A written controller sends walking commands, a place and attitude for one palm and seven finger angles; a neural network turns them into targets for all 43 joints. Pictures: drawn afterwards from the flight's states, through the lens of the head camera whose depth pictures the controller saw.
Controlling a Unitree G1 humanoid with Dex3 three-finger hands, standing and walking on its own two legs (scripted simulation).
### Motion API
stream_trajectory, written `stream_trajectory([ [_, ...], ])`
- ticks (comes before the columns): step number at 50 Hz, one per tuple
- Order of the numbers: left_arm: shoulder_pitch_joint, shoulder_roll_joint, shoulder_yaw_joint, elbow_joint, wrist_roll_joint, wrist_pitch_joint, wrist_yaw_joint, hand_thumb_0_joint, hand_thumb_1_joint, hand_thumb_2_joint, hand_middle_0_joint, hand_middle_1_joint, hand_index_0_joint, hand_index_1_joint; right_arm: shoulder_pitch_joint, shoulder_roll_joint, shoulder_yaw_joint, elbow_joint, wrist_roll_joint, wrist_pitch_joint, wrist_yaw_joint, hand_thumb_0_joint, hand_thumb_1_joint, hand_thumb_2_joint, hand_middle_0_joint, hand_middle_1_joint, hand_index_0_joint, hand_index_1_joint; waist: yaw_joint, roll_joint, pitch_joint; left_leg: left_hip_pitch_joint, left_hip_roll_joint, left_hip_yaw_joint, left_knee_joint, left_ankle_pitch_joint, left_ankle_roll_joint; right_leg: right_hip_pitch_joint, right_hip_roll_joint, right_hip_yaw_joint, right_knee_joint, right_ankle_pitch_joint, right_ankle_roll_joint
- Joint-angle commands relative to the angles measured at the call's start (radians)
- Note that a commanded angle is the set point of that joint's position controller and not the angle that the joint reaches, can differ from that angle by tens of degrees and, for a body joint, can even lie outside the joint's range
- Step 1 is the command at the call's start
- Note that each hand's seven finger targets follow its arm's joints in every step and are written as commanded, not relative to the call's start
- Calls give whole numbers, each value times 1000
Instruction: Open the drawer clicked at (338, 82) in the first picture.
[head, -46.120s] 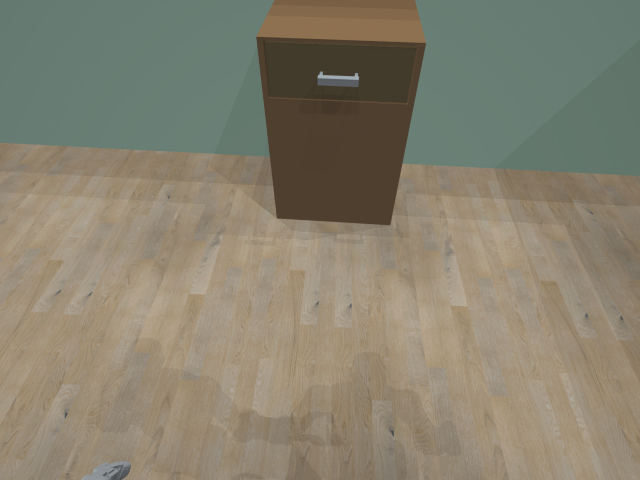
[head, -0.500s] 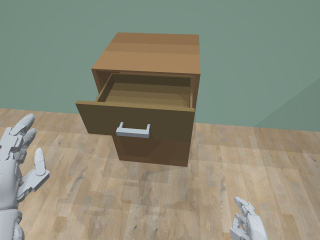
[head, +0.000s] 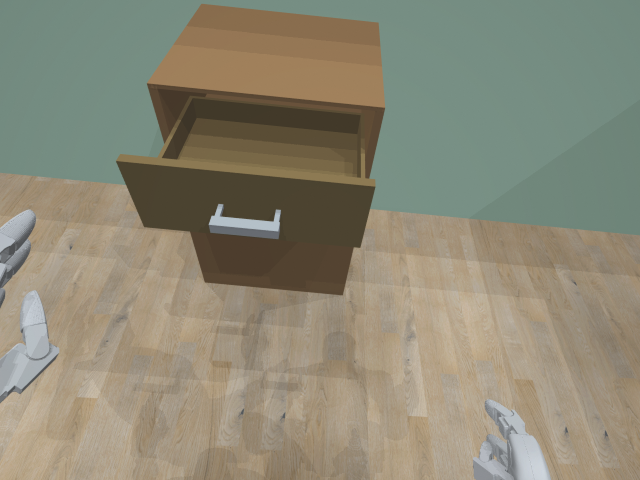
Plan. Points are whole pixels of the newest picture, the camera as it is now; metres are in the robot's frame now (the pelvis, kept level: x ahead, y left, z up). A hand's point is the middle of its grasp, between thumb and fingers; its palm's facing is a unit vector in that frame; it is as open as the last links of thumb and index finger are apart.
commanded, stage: step back with the hand held close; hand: left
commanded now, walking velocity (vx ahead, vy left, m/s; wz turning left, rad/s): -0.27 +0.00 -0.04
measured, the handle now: (247, 219) +0.57 +0.17 -0.09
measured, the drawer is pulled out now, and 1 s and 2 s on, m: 0.24 0.24 0.24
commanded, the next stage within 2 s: stop stepping back and stand still in 0.92 s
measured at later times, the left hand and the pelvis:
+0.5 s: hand (3, 433) +0.13 +0.24 +0.16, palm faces +0.38 -0.79 -0.48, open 7.4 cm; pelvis -0.06 +0.00 -0.01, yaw +0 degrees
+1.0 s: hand out of the picture +0.04 +0.22 +0.17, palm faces +0.37 -0.84 -0.39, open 7.4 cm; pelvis -0.17 -0.02 -0.01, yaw -1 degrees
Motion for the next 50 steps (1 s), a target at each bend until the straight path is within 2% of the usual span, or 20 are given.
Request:
stream_trajectory([
  [1, -16, 113, 109, -204, 8, -88, 20, 0, 900, 900, -200, -300, -200, -300, -103, -146, -41, -156, -7, -72, 0, 0, -900, -900, 200, 300, 200, 300, 9, 164, -154, -322, 150, -85, -191, 172, 35, 367, 21, 32, 129, 154, -1],
  [5, -47, 95, 94, -157, 13, -95, 18, 0, 900, 900, -200, -300, -200, -300, -91, -141, -36, -152, -1, -72, 9, 0, -900, -900, 200, 300, 200, 300, 0, 74, -117, -400, 114, -57, -142, -70, 35, 319, -18, 92, 68, 78, -15],
  [9, -91, 138, 112, -165, 14, -108, 28, 0, 900, 900, -200, -300, -200, -300, -82, -141, -38, -138, -3, -66, 10, 0, -900, -900, 200, 300, 200, 300, -10, -1, -106, -273, 40, 6, -38, -173, 10, 110, -84, 182, -154, -210, -43],
  [14, -86, 143, 104, -173, 21, -115, 41, 0, 900, 900, -200, -300, -200, -300, -99, -147, -32, -137, -3, -59, -2, 0, -900, -900, 200, 300, 200, 300, -14, 131, -88, -311, 81, -47, -192, -210, 24, 142, -4, 67, -111, -273, -5],
  [18, -47, 124, 99, -209, 26, -113, 39, 0, 900, 900, -200, -300, -200, -300, -92, -140, -34, -145, -5, -78, -4, 0, -900, -900, 200, 300, 200, 300, 3, 202, -174, -388, 148, -100, -241, 67, 49, 370, 69, 22, 117, 109, 14],
  [21, -51, 119, 112, -176, 42, -129, 31, 0, 900, 900, -200, -300, -200, -300, -113, -151, -40, -145, -16, -104, 4, 0, -900, -900, 200, 300, 200, 300, 11, 233, -99, -595, 198, -146, -290, -142, 93, 453, 86, 59, 218, 30, 14],
  [23, -52, 108, 108, -176, 32, -129, 27, 0, 900, 900, -200, -300, -200, -300, -93, -150, -45, -127, -12, -109, 11, 0, -900, -900, 200, 300, 200, 300, 6, 117, -149, -514, 150, -89, -167, -70, 69, 408, 39, 117, 149, 148, -4],
  [27, -86, 135, 100, -174, 16, -137, 34, 0, 900, 900, -200, -300, -200, -300, -76, -127, -54, -115, 1, -103, 26, 0, -900, -900, 200, 300, 200, 300, -7, -90, -160, -250, 5, 35, 108, -162, -4, 65, -159, 318, -208, -192, -87],
  [29, -99, 164, 125, -156, 9, -135, 48, 0, 900, 900, -200, -300, -200, -300, -96, -118, -52, -96, -7, -80, 23, 0, -900, -900, 200, 300, 200, 300, -12, -95, -156, -112, -7, 59, 193, -131, -19, -93, -197, 307, -285, -269, -113],
  [32, -73, 145, 106, -166, 10, -135, 49, 0, 900, 900, -200, -300, -200, -300, -89, -118, -48, -95, -4, -55, 13, 0, -900, -900, 200, 300, 200, 300, -28, 7, -133, -73, 39, 5, -19, -91, 2, -118, -91, 146, -196, -272, -47],
  [33, -63, 146, 109, -182, 12, -142, 49, 0, 900, 900, -200, -300, -200, -300, -97, -130, -49, -104, -6, -54, 6, 0, -900, -900, 200, 300, 200, 300, -27, 115, -111, -163, 90, -65, -127, -154, 23, -74, -22, 97, -109, -304, -20],
  [35, -38, 123, 115, -214, 35, -153, 54, 0, 900, 900, -200, -300, -200, -300, -104, -144, -52, -124, -23, -83, -6, 0, -900, -900, 200, 300, 200, 300, -16, 341, -133, -481, 290, -291, -415, -332, 105, 231, 162, 2, 297, -206, 17],
  [36, -64, 136, 115, -279, 27, -152, 51, 0, 900, 900, -200, -300, -200, -300, -97, -134, -59, -128, -34, -107, -10, 0, -900, -900, 200, 300, 200, 300, -8, 304, -175, -455, 337, -305, -422, -221, 131, 239, 172, 42, 442, -254, 11],
  [38, -7, 115, 115, -214, 11, -136, 41, 0, 900, 900, -200, -300, -200, -300, -82, -126, -65, -104, -31, -138, 2, 0, -900, -900, 200, 300, 200, 300, 4, 262, -181, -324, 325, -212, -340, -146, 134, 140, 145, 87, 507, -337, -1],
  [40, -24, 82, 65, -215, -10, -116, 50, 0, 900, 900, -200, -300, -200, -300, -89, -112, -48, -66, -41, -169, 12, 0, -900, -900, 200, 300, 200, 300, 2, 227, -167, -131, 310, -177, -280, 92, 128, 24, 116, 72, 367, -382, -2],
  [45, -147, 97, 49, -244, -13, -100, 30, 0, 900, 900, -200, -300, -200, -300, -149, -123, -33, -28, -39, -170, 46, 0, -900, -900, 200, 300, 200, 300, 19, 195, -144, -57, 270, -111, -246, 148, 63, 99, 85, 75, -69, -211, 0],
  [47, -170, 167, 97, -235, -7, -114, 27, 0, 900, 900, -200, -300, -200, -300, -152, -105, -32, -43, -23, -138, 54, 0, -900, -900, 200, 300, 200, 300, 7, -24, -174, -18, 118, 56, -47, 26, -29, 14, -81, 247, -229, -67, -64],
  [48, -184, 204, 131, -228, -1, -122, 35, 0, 900, 900, -200, -300, -200, -300, -150, -96, -27, -39, -24, -126, 53, 0, -900, -900, 200, 300, 200, 300, 10, -69, -193, 30, 50, 130, 60, 2, -66, -66, -176, 283, -278, 3, -95],
  [49, -173, 201, 121, -234, -1, -120, 40, 0, 900, 900, -200, -300, -200, -300, -178, -95, -38, -49, 3, -127, 61, 0, -900, -900, 200, 300, 200, 300, 26, -174, -227, -40, -11, 118, 238, -78, -68, -59, -229, 357, -270, 171, -60],
  [50, -111, 210, 142, -185, 16, -100, 44, 0, 900, 900, -200, -300, -200, -300, -178, -95, -38, -54, 1, -110, 55, 0, -900, -900, 200, 300, 200, 300, 30, -184, -213, -167, -14, 77, 334, -146, -57, 24, -248, 326, -198, 438, -58],
])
